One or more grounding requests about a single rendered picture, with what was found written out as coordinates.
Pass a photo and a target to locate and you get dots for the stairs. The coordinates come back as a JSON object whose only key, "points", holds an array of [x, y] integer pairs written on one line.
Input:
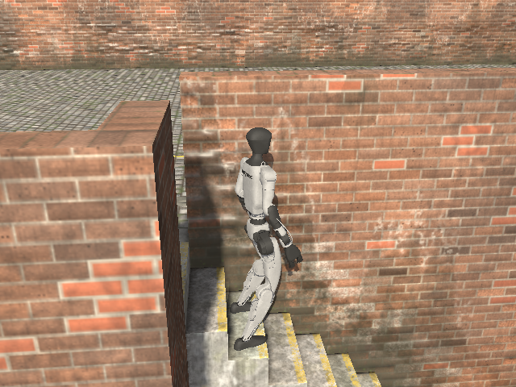
{"points": [[286, 359]]}

